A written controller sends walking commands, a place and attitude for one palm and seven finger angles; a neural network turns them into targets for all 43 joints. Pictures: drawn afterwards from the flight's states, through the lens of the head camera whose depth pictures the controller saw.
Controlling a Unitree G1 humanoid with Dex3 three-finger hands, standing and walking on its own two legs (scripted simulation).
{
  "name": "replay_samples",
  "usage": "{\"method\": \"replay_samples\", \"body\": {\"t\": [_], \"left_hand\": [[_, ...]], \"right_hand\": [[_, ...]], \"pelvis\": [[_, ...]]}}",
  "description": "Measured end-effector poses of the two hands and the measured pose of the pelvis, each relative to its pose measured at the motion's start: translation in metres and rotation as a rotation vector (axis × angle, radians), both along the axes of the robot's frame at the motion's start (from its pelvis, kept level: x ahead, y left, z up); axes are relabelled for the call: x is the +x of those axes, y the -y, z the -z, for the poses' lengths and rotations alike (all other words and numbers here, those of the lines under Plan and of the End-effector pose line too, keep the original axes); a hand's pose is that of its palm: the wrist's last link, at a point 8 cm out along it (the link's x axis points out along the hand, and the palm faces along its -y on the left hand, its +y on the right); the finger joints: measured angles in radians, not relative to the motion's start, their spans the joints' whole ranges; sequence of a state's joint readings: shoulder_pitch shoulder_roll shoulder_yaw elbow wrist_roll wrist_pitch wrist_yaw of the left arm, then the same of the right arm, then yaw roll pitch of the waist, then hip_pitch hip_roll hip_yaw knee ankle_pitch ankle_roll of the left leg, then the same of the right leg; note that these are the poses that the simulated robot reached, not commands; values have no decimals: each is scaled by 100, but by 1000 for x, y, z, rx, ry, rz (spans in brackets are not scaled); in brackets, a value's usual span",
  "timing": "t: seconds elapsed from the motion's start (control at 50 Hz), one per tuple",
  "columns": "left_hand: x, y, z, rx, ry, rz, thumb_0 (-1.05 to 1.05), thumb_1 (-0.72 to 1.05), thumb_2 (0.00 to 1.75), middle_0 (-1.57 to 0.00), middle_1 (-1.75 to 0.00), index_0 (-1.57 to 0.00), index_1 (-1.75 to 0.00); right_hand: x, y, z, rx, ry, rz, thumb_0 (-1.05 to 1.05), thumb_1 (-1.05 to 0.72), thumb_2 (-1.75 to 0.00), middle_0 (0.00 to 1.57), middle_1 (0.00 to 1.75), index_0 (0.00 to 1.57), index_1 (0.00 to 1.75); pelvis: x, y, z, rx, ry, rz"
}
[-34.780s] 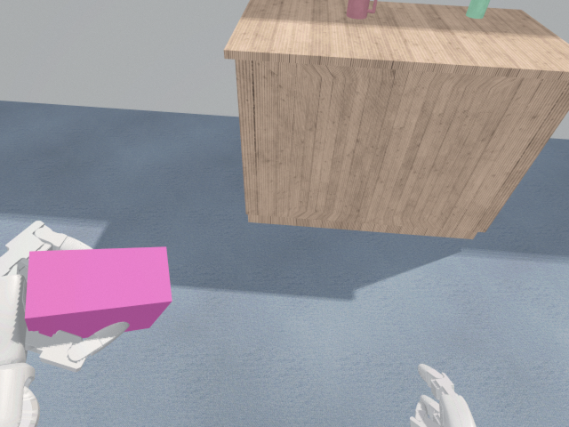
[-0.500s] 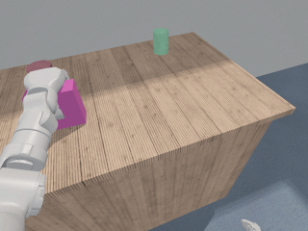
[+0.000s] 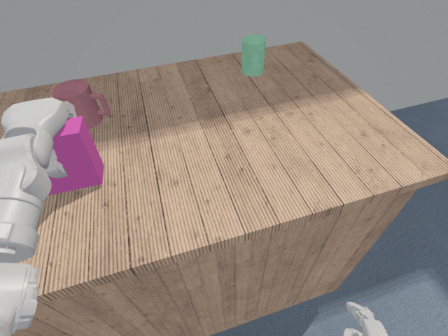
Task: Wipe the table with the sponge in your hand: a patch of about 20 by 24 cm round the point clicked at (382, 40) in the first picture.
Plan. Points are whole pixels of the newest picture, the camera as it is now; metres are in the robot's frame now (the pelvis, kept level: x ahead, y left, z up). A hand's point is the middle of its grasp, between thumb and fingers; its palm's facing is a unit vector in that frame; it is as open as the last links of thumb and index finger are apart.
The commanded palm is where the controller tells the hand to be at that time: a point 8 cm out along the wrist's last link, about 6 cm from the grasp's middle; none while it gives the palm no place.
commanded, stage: wipe back along the first lane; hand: left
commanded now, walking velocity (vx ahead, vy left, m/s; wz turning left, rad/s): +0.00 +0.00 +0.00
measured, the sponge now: (63, 165) +0.37 +0.34 +0.11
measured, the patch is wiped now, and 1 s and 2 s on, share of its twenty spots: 0.95 0.95 0.95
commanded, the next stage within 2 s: lift the sponge slowly off the table in 1.60 s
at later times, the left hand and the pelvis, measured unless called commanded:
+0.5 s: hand (43, 163) +0.34 +0.33 +0.16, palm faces +0.02 -0.02 -1.00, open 10.3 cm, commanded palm +0.31 +0.32 +0.20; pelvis -0.01 +0.01 +0.00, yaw +0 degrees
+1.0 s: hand (43, 179) +0.30 +0.32 +0.16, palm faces +0.06 -0.01 -1.00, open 10.3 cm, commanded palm +0.26 +0.30 +0.18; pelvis +0.00 +0.00 -0.01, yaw +0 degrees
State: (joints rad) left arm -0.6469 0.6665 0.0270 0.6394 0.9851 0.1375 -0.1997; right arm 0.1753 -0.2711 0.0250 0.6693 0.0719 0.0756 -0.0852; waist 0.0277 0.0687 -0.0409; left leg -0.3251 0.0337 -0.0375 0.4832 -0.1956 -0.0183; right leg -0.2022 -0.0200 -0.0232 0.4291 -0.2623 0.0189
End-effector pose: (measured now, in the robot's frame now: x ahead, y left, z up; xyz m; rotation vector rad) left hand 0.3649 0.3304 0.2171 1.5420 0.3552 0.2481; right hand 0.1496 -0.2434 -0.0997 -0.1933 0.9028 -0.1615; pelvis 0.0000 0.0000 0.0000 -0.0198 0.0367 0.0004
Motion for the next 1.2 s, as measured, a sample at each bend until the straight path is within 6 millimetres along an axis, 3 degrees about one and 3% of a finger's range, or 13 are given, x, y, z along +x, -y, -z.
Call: {"method": "replay_samples", "body": {"t": [0.12, 0.26, 0.62, 1.02, 1.2], "left_hand": [[-11, -13, 1, 3, 6, -23, 0, -52, 105, -70, -134, -73, -132], [-29, -8, 4, -5, 52, 3, 0, -51, 105, -69, -135, -71, -133], [-58, 10, 7, 9, 97, -7, 0, -50, 105, -67, -136, -70, -135], [-84, 22, 8, 8, 126, -15, 1, -49, 105, -66, -137, -69, -135], [-96, 26, 8, -1, 144, -10, 1, -49, 105, -66, -137, -69, -136]], "right_hand": [[-4, 3, 0, -7, -17, 5, 1, -91, -90, 20, 30, 20, 30], [-1, -1, -1, -7, -12, -11, 1, -91, -90, 20, 30, 20, 30], [34, -31, -16, 51, 119, -94, 1, -91, -90, 20, 30, 20, 30], [46, -15, -16, 43, 135, -97, 1, -91, -90, 20, 30, 20, 30], [55, -18, -17, 49, 158, -114, 1, -91, -90, 20, 30, 20, 30]], "pelvis": [[1, -3, 0, -3, 0, -1], [-2, -7, 1, -4, 14, -4], [-12, -6, 2, -1, 44, -11], [-4, 3, 5, 3, 49, -2], [0, 3, 7, 3, 46, 1]]}}
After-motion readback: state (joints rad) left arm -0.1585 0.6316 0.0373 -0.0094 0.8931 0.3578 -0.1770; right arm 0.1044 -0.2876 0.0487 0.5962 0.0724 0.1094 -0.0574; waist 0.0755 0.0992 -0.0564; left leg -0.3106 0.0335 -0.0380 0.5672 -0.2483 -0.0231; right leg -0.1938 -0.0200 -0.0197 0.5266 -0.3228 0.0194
